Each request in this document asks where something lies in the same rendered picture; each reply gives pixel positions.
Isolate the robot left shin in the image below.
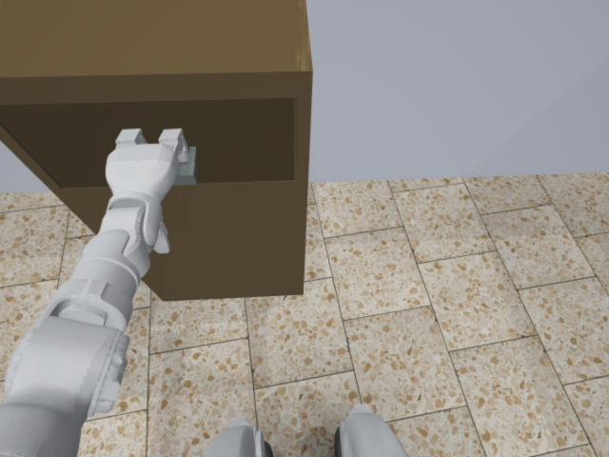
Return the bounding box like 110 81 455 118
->
229 418 253 428

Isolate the handle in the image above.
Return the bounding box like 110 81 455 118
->
172 147 199 186

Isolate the robot left forearm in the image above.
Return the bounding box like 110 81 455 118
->
5 191 163 400

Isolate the cabinet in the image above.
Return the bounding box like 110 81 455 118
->
0 0 313 302

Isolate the robot right shin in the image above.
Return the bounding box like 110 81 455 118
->
347 405 372 418

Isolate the drawer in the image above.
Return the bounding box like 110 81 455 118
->
0 98 295 188

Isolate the left robot hand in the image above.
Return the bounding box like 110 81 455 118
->
106 129 189 253

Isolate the robot shin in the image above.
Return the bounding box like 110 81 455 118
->
347 405 372 418
229 418 253 428

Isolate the robot left upper arm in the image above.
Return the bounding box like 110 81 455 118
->
0 316 130 457

